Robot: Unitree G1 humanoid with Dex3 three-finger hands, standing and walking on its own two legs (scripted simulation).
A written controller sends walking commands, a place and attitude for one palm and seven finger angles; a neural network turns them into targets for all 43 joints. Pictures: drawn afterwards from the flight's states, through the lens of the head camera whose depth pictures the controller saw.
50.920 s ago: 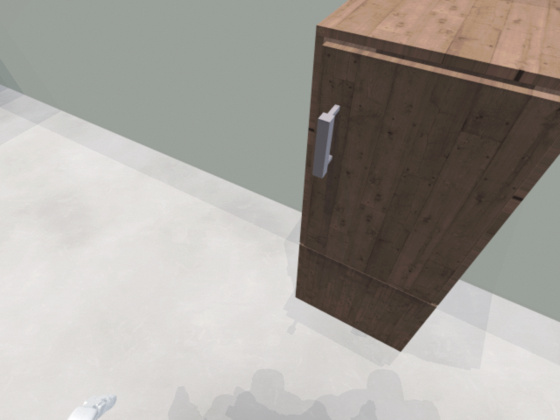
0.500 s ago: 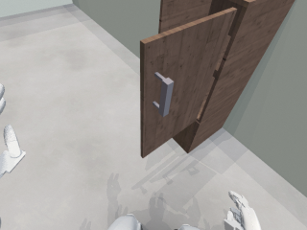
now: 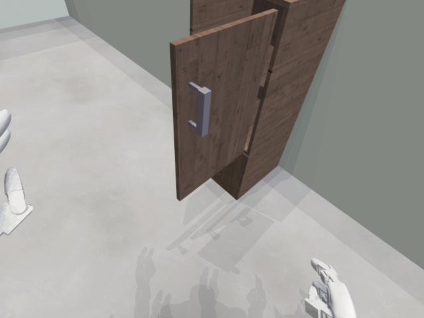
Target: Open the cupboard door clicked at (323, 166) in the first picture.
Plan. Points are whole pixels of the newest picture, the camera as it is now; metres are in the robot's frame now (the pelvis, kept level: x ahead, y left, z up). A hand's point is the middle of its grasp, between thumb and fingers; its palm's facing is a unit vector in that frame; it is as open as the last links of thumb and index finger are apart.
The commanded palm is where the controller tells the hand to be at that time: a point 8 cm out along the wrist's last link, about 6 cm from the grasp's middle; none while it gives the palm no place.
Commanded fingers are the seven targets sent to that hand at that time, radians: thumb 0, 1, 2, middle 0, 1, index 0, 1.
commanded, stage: stop stepping back and stand still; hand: left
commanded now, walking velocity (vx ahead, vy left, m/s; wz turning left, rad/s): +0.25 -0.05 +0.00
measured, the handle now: (197, 109) +0.59 +0.09 +0.07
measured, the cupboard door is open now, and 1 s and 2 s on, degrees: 91 91 91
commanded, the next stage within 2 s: let the arm hang, fingers relaxed in 0.88 s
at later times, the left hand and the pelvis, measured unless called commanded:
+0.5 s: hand out of the picture +0.08 +0.26 +0.19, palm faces +0.52 -0.74 -0.43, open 7.4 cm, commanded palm +0.02 +0.29 +0.19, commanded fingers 0.00 0.90 0.90 -0.20 -0.30 -0.20 -0.30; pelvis -0.10 -0.01 +0.01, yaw +3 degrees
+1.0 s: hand out of the picture +0.07 +0.27 +0.16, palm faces +0.47 -0.73 -0.49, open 7.4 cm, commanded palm none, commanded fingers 0.00 0.90 0.90 -0.20 -0.30 -0.20 -0.30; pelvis -0.10 +0.00 +0.01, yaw +5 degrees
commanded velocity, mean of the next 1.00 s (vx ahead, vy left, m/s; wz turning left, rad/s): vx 0.13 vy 0.02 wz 0.00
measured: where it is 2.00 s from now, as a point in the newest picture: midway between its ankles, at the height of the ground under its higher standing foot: outside the picture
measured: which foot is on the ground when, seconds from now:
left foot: down 0.00-0.22, up 0.24-0.52, down 0.54-0.72, up 0.74-0.98, down 1.00-1.00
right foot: up 0.00-0.22, down 0.24-1.00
